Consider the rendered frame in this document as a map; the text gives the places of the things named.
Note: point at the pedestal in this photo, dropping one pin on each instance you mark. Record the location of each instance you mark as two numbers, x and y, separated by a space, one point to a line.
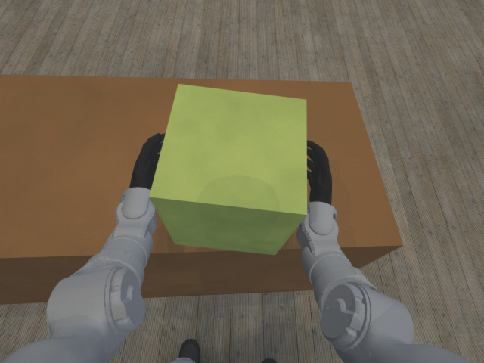
68 147

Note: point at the right robot forearm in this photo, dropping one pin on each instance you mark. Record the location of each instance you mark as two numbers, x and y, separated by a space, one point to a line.
324 262

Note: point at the right robot upper arm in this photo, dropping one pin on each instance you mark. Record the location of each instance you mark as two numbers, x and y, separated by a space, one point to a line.
365 326

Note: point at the left robot foot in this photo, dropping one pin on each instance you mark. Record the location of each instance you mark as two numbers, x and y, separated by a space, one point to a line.
190 349

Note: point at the left robot hand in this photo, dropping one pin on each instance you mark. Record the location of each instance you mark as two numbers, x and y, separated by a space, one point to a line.
146 164

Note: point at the right robot hand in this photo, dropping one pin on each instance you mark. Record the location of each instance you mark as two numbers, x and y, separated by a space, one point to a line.
320 179

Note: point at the carton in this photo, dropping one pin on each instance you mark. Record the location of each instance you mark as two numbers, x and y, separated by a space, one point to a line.
232 171

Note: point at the left robot upper arm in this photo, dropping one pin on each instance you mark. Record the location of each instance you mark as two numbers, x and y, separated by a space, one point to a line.
89 317

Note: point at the left robot forearm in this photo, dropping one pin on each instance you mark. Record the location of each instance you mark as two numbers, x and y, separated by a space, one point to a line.
130 244

